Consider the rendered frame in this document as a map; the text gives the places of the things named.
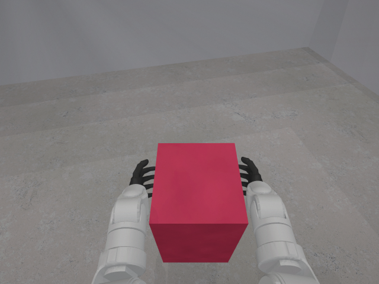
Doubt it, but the left robot forearm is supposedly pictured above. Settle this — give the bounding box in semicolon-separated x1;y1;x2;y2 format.
91;184;149;284

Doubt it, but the right robot hand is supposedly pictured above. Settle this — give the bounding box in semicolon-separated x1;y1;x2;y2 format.
239;157;263;196

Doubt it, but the carton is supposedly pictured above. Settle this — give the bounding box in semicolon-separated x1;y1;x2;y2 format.
149;143;248;263

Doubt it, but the right robot upper arm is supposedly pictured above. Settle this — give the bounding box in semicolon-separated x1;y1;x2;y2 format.
259;272;318;284

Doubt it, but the right robot forearm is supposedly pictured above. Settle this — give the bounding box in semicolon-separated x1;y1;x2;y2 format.
246;181;320;284

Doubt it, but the left robot hand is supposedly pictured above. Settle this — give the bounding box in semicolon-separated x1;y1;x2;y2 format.
129;159;155;198

